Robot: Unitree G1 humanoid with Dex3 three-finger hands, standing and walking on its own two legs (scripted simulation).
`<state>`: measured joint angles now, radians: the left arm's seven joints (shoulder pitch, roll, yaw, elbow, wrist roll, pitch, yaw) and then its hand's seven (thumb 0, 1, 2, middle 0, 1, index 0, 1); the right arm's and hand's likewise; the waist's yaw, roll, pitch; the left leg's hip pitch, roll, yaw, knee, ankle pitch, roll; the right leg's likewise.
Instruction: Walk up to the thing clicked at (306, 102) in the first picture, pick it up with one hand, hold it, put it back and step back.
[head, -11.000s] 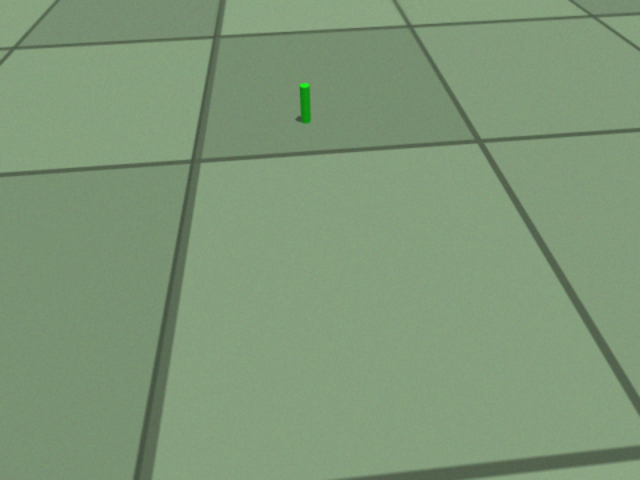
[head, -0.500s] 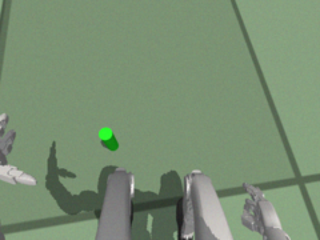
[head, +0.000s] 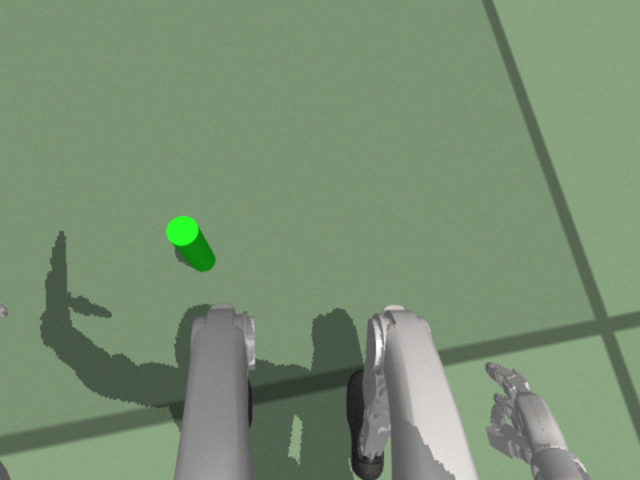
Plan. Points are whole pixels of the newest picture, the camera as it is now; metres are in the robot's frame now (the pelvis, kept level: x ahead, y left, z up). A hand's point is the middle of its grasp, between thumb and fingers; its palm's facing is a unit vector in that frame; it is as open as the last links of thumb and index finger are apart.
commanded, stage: go down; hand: left
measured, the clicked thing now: (194, 247) +0.45 +0.23 -0.35
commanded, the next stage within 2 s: approach in 0.72 s
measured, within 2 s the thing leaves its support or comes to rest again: neither
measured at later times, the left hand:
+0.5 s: hand out of the picture +0.37 +0.40 -0.04, palm faces +0.15 -0.99 -0.09, open 17.5 cm
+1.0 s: hand out of the picture +0.39 +0.40 -0.06, palm faces +0.15 -0.99 -0.05, open 17.6 cm
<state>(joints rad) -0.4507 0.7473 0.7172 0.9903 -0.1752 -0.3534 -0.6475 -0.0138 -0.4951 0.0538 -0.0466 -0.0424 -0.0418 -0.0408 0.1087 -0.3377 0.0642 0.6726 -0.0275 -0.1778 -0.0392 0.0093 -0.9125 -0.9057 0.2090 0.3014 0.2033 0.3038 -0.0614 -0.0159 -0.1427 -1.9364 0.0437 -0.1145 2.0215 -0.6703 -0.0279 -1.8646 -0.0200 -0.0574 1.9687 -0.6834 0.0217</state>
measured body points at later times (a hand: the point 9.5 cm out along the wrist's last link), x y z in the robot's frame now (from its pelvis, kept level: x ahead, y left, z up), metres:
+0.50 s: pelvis -0.01 +0.00 -0.04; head +0.19 +0.06 +0.36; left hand +0.36 +0.45 -0.03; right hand +0.15 -0.27 -0.14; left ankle +0.08 +0.13 -0.42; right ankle +0.08 -0.13 -0.42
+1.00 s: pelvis -0.01 +0.00 -0.07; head +0.20 +0.07 +0.33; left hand +0.37 +0.46 -0.06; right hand +0.14 -0.27 -0.16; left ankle +0.08 +0.13 -0.42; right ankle +0.08 -0.13 -0.42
